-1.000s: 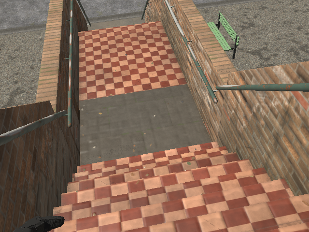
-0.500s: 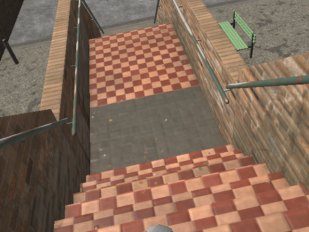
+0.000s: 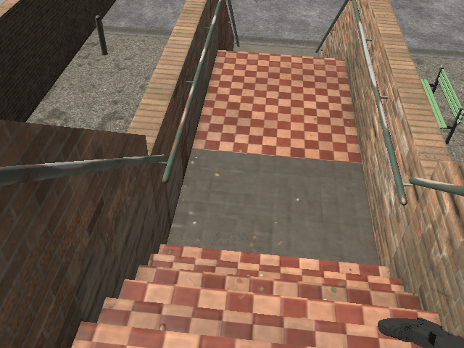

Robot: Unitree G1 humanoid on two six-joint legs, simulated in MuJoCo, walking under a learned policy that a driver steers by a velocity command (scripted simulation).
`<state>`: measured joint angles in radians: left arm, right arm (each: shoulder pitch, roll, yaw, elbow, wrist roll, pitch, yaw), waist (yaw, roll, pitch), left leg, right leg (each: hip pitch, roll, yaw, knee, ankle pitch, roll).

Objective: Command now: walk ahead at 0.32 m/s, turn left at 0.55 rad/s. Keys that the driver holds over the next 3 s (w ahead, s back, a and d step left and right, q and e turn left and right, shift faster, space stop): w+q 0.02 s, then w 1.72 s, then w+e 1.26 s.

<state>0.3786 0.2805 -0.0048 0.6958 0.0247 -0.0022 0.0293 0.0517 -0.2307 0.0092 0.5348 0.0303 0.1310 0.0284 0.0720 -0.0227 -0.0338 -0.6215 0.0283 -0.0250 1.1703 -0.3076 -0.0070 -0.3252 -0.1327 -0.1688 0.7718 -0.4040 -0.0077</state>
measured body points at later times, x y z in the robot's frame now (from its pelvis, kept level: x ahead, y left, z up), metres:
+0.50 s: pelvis +0.24 +0.04 -0.11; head +0.22 +0.06 +0.34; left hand +0.34 +0.29 -0.24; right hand +0.23 -0.23 -0.23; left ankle +0.03 +0.14 -0.68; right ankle +0.33 -0.05 -0.83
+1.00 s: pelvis +0.52 +0.09 -0.39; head +0.51 +0.10 +0.06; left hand +0.46 +0.33 -0.55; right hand +0.56 -0.15 -0.53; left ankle +0.51 +0.15 -1.12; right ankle +0.45 -0.06 -0.88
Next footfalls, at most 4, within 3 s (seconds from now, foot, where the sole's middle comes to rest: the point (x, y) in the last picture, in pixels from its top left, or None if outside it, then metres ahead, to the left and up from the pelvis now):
0.06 left None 0.05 0.14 -0.75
0.52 right None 0.31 -0.05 -0.95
0.90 left None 0.55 0.16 -1.15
1.34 right None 0.80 0.02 -1.35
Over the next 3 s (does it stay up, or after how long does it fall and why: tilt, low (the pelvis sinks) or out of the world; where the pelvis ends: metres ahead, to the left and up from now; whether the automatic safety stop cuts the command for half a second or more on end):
stays up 1.48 0.11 -1.20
